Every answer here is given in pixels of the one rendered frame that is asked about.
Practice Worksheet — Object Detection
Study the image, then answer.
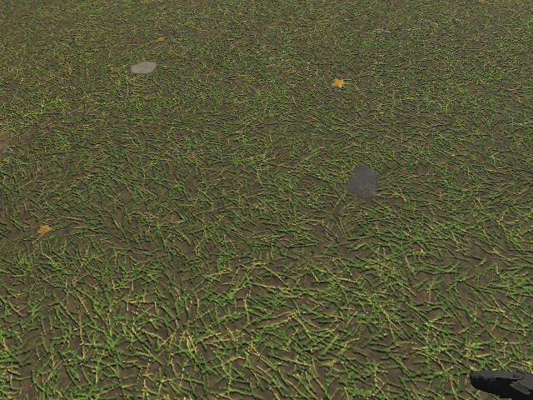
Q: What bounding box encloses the robot right hand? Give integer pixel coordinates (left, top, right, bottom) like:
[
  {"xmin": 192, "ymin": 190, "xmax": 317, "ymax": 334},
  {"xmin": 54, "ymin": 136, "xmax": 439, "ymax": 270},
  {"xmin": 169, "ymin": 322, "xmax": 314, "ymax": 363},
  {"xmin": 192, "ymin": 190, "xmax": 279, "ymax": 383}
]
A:
[{"xmin": 470, "ymin": 369, "xmax": 533, "ymax": 400}]

